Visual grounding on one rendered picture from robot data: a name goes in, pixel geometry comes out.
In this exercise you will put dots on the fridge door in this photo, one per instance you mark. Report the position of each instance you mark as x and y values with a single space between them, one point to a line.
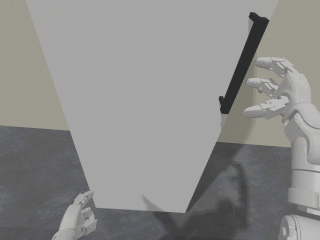
139 83

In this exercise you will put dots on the robot left hand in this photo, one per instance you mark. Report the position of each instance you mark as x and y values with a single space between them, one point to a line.
75 218

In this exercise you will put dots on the robot right hand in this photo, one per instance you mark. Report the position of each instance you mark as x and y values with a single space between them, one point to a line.
294 88

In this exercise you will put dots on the robot right upper arm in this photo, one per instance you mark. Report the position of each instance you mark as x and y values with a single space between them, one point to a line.
295 227

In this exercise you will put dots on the left robot forearm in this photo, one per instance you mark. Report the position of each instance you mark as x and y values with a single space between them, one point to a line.
65 234

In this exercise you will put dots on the handle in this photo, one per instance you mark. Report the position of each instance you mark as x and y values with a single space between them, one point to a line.
256 33

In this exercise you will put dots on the right robot forearm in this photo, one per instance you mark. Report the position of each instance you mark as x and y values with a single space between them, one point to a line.
302 128

